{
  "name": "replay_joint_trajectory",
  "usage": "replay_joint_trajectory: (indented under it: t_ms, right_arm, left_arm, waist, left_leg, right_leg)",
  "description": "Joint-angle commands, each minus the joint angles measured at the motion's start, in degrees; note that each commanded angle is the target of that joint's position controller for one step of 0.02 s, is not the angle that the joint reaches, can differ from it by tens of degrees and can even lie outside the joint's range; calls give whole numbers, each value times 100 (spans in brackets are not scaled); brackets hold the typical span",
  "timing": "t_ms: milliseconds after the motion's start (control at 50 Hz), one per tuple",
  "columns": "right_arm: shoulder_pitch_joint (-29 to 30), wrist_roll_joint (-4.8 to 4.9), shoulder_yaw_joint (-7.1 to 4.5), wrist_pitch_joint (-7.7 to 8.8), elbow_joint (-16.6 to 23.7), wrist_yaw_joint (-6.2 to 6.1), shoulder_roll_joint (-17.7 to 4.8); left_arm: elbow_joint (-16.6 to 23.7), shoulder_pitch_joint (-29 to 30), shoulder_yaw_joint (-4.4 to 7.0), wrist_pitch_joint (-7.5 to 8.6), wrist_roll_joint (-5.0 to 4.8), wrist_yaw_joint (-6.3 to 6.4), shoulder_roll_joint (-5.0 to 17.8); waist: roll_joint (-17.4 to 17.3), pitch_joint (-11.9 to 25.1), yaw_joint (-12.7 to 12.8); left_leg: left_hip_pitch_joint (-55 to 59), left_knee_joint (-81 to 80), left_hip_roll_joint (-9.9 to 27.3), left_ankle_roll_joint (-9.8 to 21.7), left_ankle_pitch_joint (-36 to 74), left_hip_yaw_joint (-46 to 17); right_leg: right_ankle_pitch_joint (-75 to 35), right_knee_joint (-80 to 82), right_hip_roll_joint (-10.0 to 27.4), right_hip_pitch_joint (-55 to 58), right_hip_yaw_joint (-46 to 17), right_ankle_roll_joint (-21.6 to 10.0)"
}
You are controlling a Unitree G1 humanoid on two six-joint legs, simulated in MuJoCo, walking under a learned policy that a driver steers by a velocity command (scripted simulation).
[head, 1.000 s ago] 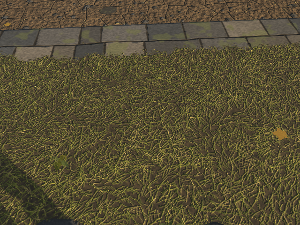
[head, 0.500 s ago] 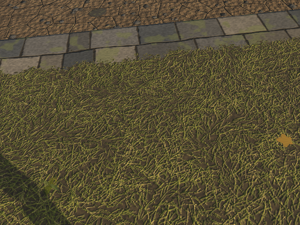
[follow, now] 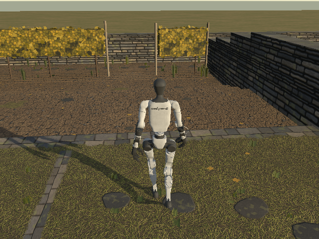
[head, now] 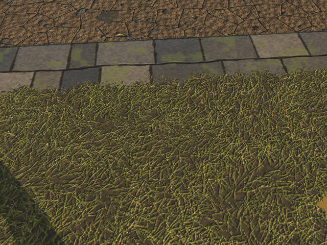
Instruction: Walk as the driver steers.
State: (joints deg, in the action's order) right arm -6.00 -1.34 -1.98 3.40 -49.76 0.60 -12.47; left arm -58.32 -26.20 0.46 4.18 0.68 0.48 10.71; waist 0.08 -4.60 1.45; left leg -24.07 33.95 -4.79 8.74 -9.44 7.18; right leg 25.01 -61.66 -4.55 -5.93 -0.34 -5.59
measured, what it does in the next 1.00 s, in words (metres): walks ahead: right foot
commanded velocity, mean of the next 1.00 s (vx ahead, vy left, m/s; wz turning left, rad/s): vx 0.50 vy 0.00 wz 0.06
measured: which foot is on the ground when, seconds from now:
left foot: down 0.00-0.52, up 0.54-1.00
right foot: up 0.00-0.48, down 0.50-1.00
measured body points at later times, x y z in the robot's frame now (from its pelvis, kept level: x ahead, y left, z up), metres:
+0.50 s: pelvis +0.28 -0.04 +0.01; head +0.31 -0.04 +0.46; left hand +0.49 +0.17 -0.09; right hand +0.16 -0.26 -0.13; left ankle +0.10 +0.04 -0.71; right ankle +0.40 -0.11 -0.72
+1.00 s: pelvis +0.54 -0.04 +0.02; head +0.57 -0.03 +0.47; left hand +0.43 +0.18 -0.13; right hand +0.74 -0.23 -0.10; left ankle +0.69 +0.07 -0.69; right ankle +0.40 -0.12 -0.72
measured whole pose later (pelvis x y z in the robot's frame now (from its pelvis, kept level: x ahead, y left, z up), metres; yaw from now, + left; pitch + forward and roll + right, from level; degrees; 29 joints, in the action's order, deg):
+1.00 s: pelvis +0.54 -0.04 +0.02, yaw +7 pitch +0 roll -1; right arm -2.1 -1.4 -1.1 2.2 -51.0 2.1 -10.5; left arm -61.3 -26.6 1.2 6.0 1.4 1.2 9.9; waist -1.1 -3.3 2.8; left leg -32.3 35.8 1.5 6.1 -3.6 5.1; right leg 19.0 -10.4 -4.1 7.8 9.4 -3.3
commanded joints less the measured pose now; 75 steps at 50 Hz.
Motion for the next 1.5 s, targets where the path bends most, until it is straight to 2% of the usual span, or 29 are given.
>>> replay_joint_trajectory:
  t_ms: [20, 60, 120, 280, 380, 440, 480, 500, 520, 540, 560, 580, 600, 620, 680, 720, 820, 960, 1020, 1060, 1080, 1100, 1120, 1160, 1200, 1240, 1280, 1380, 1500]
  right_arm:
    - [-922, 113, -191, 41, -163, 32, -531]
    - [-996, 64, -83, 156, -341, -3, -256]
    - [-1406, 88, -82, 295, -606, -15, -389]
    - [-2310, 109, -19, 276, -903, -36, -467]
    - [-2724, 13, 7, 236, -1081, -123, -504]
    - [-2535, -23, -19, 221, -1120, -178, -616]
    - [-2331, -1, -40, 204, -1124, -177, -714]
    - [-2228, 45, -20, 212, -1063, -164, -681]
    - [-2369, 184, 82, 232, -818, -127, -298]
    - [-2833, 266, 22, 228, -910, -98, -277]
    - [-2340, 113, -81, 201, -838, -117, -656]
    - [-1847, 79, -71, 229, -683, -84, -549]
    - [-1671, 73, -64, 217, -650, -64, -409]
    - [-1624, -23, -75, 143, -619, -33, -350]
    - [-1716, -90, -56, -32, -640, 73, -123]
    - [-1268, -89, -66, -86, -475, 103, -158]
    - [-59, 24, -6, -95, -85, 135, -134]
    - [812, 0, 35, -48, 259, 152, -146]
    - [245, -31, -63, -17, 142, 101, -274]
    - [-1211, -94, -246, 46, -306, 55, -566]
    - [-2077, -177, -427, 51, -436, -6, -1110]
    - [-1909, -51, -525, -43, -326, -16, -1445]
    - [-1673, 90, -505, -105, -342, 6, -1336]
    - [-1090, 82, -384, -87, -291, -13, -810]
    - [-889, 115, -299, -5, -264, -61, -600]
    - [-1072, 148, -313, 90, -291, -63, -730]
    - [-1276, 149, -351, 105, -301, -64, -902]
    - [-1933, 134, -348, 49, -315, -59, -899]
    - [-2398, 40, -358, 9, -270, -139, -981]
  left_arm:
    - [579, 315, 195, 104, 70, -58, 809]
    - [530, 230, 169, -15, 140, -115, 566]
    - [572, 379, 141, -143, 149, -186, 344]
    - [1165, 2365, 107, -181, 56, -231, 373]
    - [1398, 3112, 87, -140, 50, -220, 397]
    - [1409, 2924, 130, -64, 47, -194, 486]
    - [996, 1670, 245, 11, 65, -107, 660]
    - [670, 642, 353, 71, 155, -41, 897]
    - [545, -269, 507, 101, 314, 26, 1486]
    - [493, -235, 558, 9, 175, -51, 1548]
    - [549, 374, 499, -29, 14, -98, 1239]
    - [621, 880, 411, 5, -20, -123, 906]
    - [601, 1113, 344, 48, 10, -132, 651]
    - [502, 1090, 284, 91, 8, -111, 473]
    - [233, 686, 255, 210, -8, -82, 470]
    - [135, 478, 275, 235, -15, -77, 622]
    - [6, 36, 221, 239, 14, -56, 591]
    - [-222, -443, 201, 215, 82, 104, 640]
    - [-204, -251, 252, 161, 96, 176, 856]
    - [-107, -109, 287, 81, 69, 172, 996]
    - [153, -2, 249, 103, 40, 142, 874]
    - [456, -136, 230, 170, -95, 13, 528]
    - [591, 479, 294, 221, 30, -13, 902]
    - [753, 904, 288, 317, -23, -31, 809]
    - [791, 822, 270, 97, 161, -40, 647]
    - [879, 861, 269, -89, 218, -76, 577]
    - [1079, 1274, 271, -166, 210, -99, 594]
    - [1570, 2482, 259, -202, 160, -133, 682]
    - [2050, 3429, 165, -119, 99, -181, 734]
  waist:
    - [-3, 192, -339]
    - [46, 66, 6]
    - [-98, 34, 107]
    - [-297, -165, -404]
    - [-387, -210, -618]
    - [-442, -133, -362]
    - [-435, 484, 189]
    - [-317, 1038, 603]
    - [504, 1892, 750]
    - [1264, 2422, 510]
    - [447, 1496, 299]
    - [231, 808, 169]
    - [75, 406, -29]
    - [155, 249, -190]
    - [256, 250, -384]
    - [275, 104, -372]
    - [318, -129, -108]
    - [319, -263, 86]
    - [463, 160, -233]
    - [395, 930, -838]
    - [-169, 1573, -1160]
    - [-1549, 2019, -753]
    - [-434, 1509, -753]
    - [252, 452, -345]
    - [202, 346, -2]
    - [56, 371, 60]
    - [-74, 266, -8]
    - [-297, 179, -454]
    - [-418, 135, -759]
  left_leg:
    - [2032, -2399, 2214, 1010, -1422, -3451]
    - [1263, -2567, 1792, 673, -299, -2552]
    - [1068, -2735, 1577, 592, 541, -1854]
    - [1928, -2773, 1267, 120, 1730, -1156]
    - [2961, -2386, 1522, 231, 2548, -1159]
    - [3239, -1858, 1694, 211, 3748, -1076]
    - [3058, -524, 1557, 49, 4909, -892]
    - [2232, 654, 1363, -55, 4084, -744]
    - [613, 2632, 858, -241, 1606, -417]
    - [-762, 4222, -38, -345, -2019, -623]
    - [-1270, 4395, 405, -272, -1569, -1050]
    - [-1288, 4138, 607, -278, -1085, -1037]
    - [-1064, 3759, 804, -299, -820, -1000]
    - [-810, 3456, 922, -352, -718, -1005]
    - [-585, 3119, 951, -494, -522, -825]
    - [-952, 2800, 1036, -578, -158, -711]
    - [-1301, 1411, 977, -629, 853, -555]
    - [-1225, 198, 681, -256, 673, -215]
    - [-293, -15, 196, 76, -164, 151]
    - [1526, -568, 12, 436, -120, -27]
    - [2924, -686, 1236, 856, -425, -1631]
    - [4291, -1599, 2625, 1835, -327, -4945]
    - [3989, -1781, 2391, 1659, -261, -4488]
    - [2478, -2033, 2015, 1180, 798, -3241]
    - [1671, -2141, 1502, 877, 1413, -2537]
    - [1453, -2189, 1304, 856, 1794, -2315]
    - [1330, -2304, 1162, 786, 1716, -2228]
    - [1872, -2230, 1038, 426, 1836, -2397]
    - [2729, -1741, 1150, 433, 2495, -2758]
  right_leg:
    - [-747, -1448, 578, -2820, -329, -124]
    - [-890, -903, 828, -2226, -331, -4]
    - [-1103, -381, 968, -2257, -127, 168]
    - [-2697, 1747, 988, -3141, 361, 423]
    - [-2415, 2554, 751, -3259, 478, 302]
    - [-1757, 2971, 539, -2683, 525, 46]
    - [-1623, 3427, 168, -1107, 656, -205]
    - [-1777, 3540, 477, 375, 325, -415]
    - [-1217, 3609, 2092, 2073, -1633, -873]
    - [-1243, 4379, 2983, 2712, -3940, -1547]
    - [-953, 4551, 2660, 1960, -3258, -1344]
    - [-1182, 4770, 2442, 1099, -2486, -1190]
    - [-1640, 4992, 2159, 425, -1925, -961]
    - [-2012, 5093, 1917, -2, -1515, -782]
    - [-2790, 5259, 1650, -307, -914, -683]
    - [-2887, 5411, 1572, -307, -688, -680]
    - [-3310, 5567, 1411, -39, -50, -436]
    - [-4370, 5184, 1787, 1176, 542, -317]
    - [-6725, 3902, 1852, 1457, 854, -227]
    - [-6415, 1787, 1734, 784, 1064, -78]
    - [-4288, -102, 1492, -528, 1181, 73]
    - [459, -2180, 35, -2900, 755, 372]
    - [70, -2222, 454, -3646, -160, 270]
    - [-710, -1304, 897, -3379, -172, 305]
    - [-740, -642, 1061, -2718, -194, 480]
    - [-788, -265, 1034, -2614, -79, 628]
    - [-1187, 212, 1040, -2815, 16, 755]
    - [-2244, 1393, 931, -3389, 30, 853]
    - [-2243, 2382, 616, -3503, -3, 727]
Velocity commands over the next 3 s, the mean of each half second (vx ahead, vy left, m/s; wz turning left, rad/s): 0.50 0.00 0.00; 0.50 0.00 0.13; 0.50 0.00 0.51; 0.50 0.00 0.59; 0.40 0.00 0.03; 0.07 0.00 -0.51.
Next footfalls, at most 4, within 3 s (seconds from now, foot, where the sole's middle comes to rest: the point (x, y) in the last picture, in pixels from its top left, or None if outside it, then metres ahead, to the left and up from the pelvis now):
0.50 right None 0.44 -0.12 -0.75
1.06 left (163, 181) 0.72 0.06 -0.75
1.62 right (173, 118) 1.08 0.01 -0.75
2.14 left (109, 110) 1.13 0.35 -0.75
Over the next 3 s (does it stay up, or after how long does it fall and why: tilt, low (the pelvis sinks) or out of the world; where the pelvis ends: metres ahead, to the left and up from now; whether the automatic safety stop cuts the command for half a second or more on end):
stays up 1.23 0.35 0.02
